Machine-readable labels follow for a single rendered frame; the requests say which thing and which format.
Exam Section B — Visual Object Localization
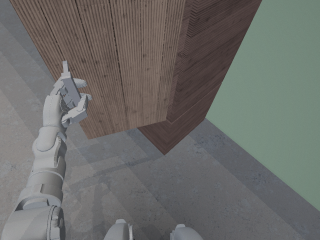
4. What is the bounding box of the robot left hand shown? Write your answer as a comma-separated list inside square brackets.
[42, 77, 92, 132]

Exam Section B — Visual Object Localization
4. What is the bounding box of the cupboard door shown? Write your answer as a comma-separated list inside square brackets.
[9, 0, 186, 140]

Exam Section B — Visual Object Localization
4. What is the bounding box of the left robot shin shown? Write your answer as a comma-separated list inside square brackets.
[115, 219, 126, 224]

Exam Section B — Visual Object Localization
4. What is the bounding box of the right robot shin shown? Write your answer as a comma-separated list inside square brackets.
[175, 224, 185, 229]

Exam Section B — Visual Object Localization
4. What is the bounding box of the robot left forearm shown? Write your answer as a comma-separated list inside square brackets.
[0, 126, 67, 240]

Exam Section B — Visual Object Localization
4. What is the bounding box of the robot shin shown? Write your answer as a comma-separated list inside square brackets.
[175, 224, 185, 229]
[115, 219, 126, 224]

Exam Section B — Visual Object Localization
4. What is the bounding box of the robot left upper arm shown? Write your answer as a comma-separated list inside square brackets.
[3, 205, 66, 240]

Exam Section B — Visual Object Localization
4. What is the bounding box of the handle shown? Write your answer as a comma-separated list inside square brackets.
[61, 60, 82, 107]

